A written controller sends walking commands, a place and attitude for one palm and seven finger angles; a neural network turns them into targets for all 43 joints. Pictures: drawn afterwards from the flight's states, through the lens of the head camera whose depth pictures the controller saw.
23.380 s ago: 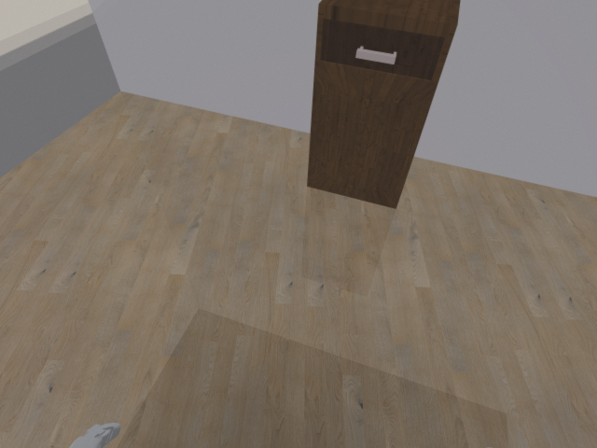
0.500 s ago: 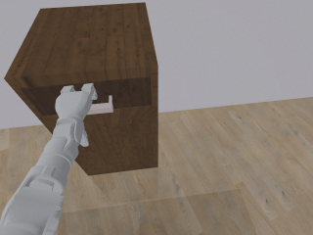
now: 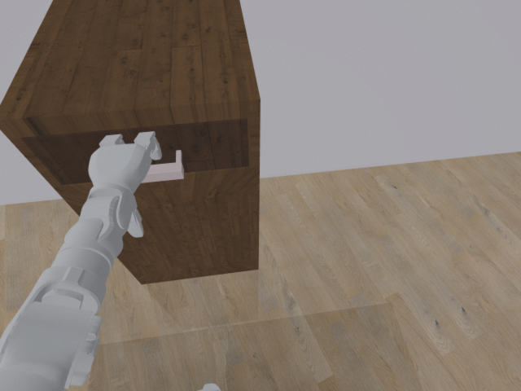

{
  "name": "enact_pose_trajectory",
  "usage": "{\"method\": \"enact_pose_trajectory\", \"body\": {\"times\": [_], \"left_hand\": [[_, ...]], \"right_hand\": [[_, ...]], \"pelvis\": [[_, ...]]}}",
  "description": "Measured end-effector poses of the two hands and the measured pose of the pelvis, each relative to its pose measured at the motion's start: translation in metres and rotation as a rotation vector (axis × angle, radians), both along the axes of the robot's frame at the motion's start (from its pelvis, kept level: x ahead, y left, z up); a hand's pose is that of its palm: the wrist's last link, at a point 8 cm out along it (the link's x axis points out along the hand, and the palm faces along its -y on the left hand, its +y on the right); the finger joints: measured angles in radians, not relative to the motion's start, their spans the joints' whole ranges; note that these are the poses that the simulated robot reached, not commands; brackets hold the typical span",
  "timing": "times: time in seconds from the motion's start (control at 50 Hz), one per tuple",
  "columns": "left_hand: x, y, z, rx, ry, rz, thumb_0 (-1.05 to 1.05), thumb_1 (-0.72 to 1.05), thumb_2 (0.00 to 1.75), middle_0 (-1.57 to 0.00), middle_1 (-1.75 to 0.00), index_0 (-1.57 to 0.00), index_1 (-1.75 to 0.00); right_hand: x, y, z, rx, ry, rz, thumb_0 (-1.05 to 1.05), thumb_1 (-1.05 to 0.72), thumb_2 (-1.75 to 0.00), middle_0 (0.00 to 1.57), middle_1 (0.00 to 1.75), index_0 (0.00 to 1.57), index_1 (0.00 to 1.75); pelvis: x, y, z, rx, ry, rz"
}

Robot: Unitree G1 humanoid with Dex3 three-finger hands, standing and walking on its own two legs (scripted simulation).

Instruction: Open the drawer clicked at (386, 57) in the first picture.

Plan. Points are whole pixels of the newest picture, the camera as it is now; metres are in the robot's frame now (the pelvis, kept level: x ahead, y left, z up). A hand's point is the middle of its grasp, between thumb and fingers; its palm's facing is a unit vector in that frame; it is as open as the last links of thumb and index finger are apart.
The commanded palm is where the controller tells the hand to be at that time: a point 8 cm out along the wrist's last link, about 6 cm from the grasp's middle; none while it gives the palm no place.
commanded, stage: re-aim the fingers above the handle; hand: left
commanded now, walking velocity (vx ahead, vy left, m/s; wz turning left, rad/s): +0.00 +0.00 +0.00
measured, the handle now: (149, 165) +0.53 +0.22 -0.02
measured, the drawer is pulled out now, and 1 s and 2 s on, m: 0.00 0.00 0.00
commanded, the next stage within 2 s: lower the fingers behind the handle in 0.68 s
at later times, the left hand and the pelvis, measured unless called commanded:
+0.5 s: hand (143, 183) +0.44 +0.20 +0.04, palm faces +0.02 -0.07 -1.00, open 13.8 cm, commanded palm +0.42 +0.22 +0.10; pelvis +0.00 +0.00 +0.00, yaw +0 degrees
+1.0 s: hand (146, 182) +0.45 +0.19 +0.03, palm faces +0.07 -0.06 -1.00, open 13.8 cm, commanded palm +0.42 +0.21 +0.08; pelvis +0.00 -0.01 -0.01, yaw -1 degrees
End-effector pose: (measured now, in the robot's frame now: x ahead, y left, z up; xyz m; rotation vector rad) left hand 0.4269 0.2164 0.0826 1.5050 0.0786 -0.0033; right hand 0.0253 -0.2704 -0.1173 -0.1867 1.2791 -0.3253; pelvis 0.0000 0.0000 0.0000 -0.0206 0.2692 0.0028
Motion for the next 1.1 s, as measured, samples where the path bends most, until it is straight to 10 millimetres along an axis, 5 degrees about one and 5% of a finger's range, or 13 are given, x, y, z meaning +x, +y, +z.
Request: {"method": "enact_pose_trajectory", "body": {"times": [0.14, 0.28, 0.5, 0.6, 0.7, 0.82, 0.94, 1.1], "left_hand": [[0.007, 0.004, 0.012, 0.022, -0.116, 0.062, 0.00, -0.49, 0.30, -0.32, -1.20, -0.32, -1.20], [-0.005, 0.027, 0.009, 0.057, 0.005, 0.195, 0.00, -0.49, 0.30, -0.31, -1.20, -0.32, -1.20], [-0.007, -0.018, 0.009, -0.003, -0.070, -0.050, 0.00, -0.49, 0.30, -0.32, -1.20, -0.32, -1.20], [0.001, 0.005, 0.017, 0.057, -0.131, 0.094, 0.00, -0.49, 0.30, -0.32, -1.20, -0.32, -1.20], [-0.006, 0.028, 0.013, 0.090, -0.006, 0.230, 0.00, -0.49, 0.30, -0.31, -1.20, -0.32, -1.20], [-0.013, -0.005, 0.002, 0.000, 0.085, 0.048, 0.00, -0.49, 0.30, -0.31, -1.20, -0.32, -1.20], [-0.004, -0.030, 0.002, -0.029, -0.064, -0.081, 0.00, -0.49, 0.30, -0.32, -1.20, -0.32, -1.20], [-0.009, 0.010, -0.014, 0.094, -0.053, 0.177, 0.00, -0.49, 0.30, -0.31, -1.20, -0.32, -1.20]], "right_hand": [[0.006, 0.002, -0.005, 0.027, -0.020, -0.011, 0.01, -0.91, -0.90, 0.20, 0.30, 0.20, 0.30], [0.018, 0.010, -0.005, 0.068, -0.044, -0.001, 0.01, -0.91, -0.90, 0.20, 0.30, 0.20, 0.30], [0.046, 0.001, 0.003, 0.006, -0.115, 0.047, 0.01, -0.91, -0.90, 0.20, 0.30, 0.20, 0.30], [0.042, 0.001, -0.004, 0.033, -0.100, 0.044, 0.01, -0.91, -0.90, 0.20, 0.30, 0.20, 0.30], [0.029, 0.003, -0.008, 0.065, -0.056, 0.026, 0.01, -0.91, -0.90, 0.20, 0.30, 0.20, 0.30], [0.024, 0.000, -0.001, 0.028, -0.033, 0.029, 0.01, -0.91, -0.90, 0.20, 0.30, 0.20, 0.30], [0.025, -0.006, -0.001, 0.000, -0.060, 0.017, 0.01, -0.91, -0.90, 0.20, 0.30, 0.20, 0.30], [0.017, 0.002, -0.015, 0.066, -0.032, 0.012, 0.01, -0.91, -0.90, 0.20, 0.30, 0.20, 0.30]], "pelvis": [[0.001, 0.000, -0.002, 0.003, 0.012, -0.016], [0.005, -0.001, 0.003, 0.005, -0.007, -0.013], [0.000, -0.003, 0.000, 0.005, -0.020, 0.006], [-0.002, -0.005, -0.002, 0.009, 0.001, -0.006], [0.002, -0.007, 0.002, 0.010, -0.004, -0.005], [0.006, -0.007, 0.005, 0.008, -0.033, 0.014], [0.001, -0.007, -0.002, 0.008, -0.006, -0.002], [-0.002, -0.007, -0.005, 0.010, 0.026, -0.014]]}}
